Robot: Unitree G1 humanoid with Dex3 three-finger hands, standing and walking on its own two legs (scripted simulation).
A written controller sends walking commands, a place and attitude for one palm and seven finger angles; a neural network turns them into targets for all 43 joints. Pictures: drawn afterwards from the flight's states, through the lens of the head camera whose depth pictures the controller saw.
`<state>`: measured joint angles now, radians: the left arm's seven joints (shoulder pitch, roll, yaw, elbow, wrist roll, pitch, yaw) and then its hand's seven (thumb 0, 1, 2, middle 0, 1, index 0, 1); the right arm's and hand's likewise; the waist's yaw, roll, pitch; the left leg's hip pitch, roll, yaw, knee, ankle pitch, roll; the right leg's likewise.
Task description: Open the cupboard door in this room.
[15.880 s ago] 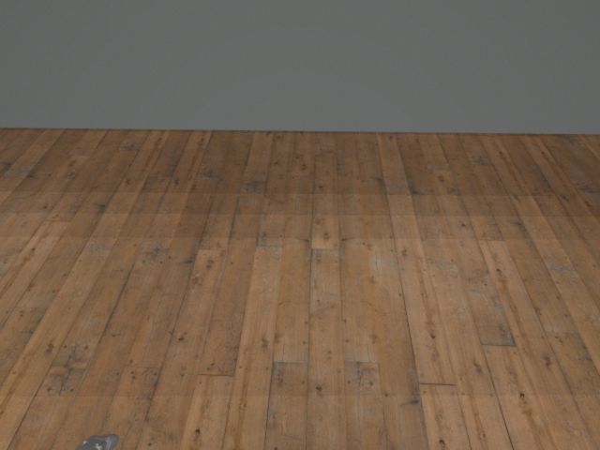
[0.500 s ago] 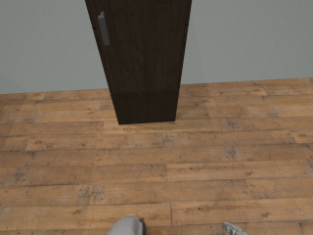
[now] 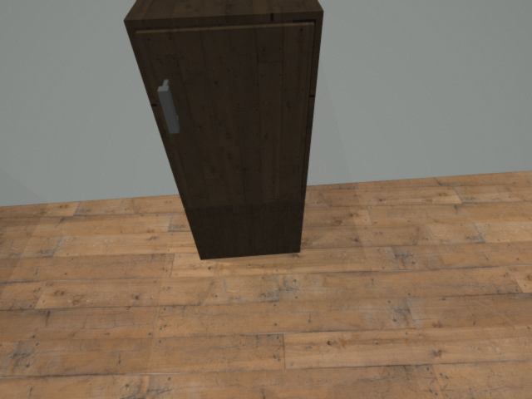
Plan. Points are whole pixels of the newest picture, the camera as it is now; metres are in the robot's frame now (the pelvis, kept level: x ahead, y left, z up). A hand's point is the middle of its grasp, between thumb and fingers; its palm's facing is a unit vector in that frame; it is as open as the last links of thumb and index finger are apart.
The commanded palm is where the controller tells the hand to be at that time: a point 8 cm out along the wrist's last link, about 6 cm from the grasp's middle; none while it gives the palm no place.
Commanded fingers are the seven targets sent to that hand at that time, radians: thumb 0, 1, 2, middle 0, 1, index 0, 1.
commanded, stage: take the last steps up to it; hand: left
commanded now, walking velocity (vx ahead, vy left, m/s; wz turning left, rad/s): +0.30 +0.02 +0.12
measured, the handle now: (170, 106) +0.77 +0.28 +0.04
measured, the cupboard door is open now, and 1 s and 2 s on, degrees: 0 0 0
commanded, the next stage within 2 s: come to a stop and stand still in 0.66 s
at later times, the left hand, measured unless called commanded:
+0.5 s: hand out of the picture +0.03 +0.22 -0.17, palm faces +0.12 -0.98 -0.14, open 7.4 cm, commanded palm none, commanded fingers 0.00 0.90 0.90 -0.20 -0.30 -0.20 -0.30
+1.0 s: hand (173, 314) +0.31 +0.21 -0.16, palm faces +0.08 -0.97 -0.23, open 7.2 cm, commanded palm none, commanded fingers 0.00 0.90 0.90 -0.20 -0.30 -0.20 -0.30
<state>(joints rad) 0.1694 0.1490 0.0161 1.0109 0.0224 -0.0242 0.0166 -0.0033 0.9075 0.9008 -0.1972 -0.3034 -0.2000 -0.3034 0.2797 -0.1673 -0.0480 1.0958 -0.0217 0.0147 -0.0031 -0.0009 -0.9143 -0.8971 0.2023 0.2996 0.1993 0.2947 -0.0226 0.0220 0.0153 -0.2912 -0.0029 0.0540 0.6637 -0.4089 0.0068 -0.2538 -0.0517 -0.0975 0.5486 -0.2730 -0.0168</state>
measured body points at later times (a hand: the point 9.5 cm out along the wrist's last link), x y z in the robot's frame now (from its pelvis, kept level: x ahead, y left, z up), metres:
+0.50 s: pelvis +0.11 +0.06 +0.01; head +0.13 +0.08 +0.45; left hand +0.03 +0.28 -0.16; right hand +0.17 -0.17 -0.14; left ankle +0.09 +0.16 -0.73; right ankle +0.08 -0.07 -0.67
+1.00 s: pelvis +0.24 +0.03 +0.00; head +0.28 +0.01 +0.45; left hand +0.31 +0.26 -0.14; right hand +0.27 -0.20 -0.17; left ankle +0.21 +0.15 -0.69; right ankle +0.28 -0.07 -0.73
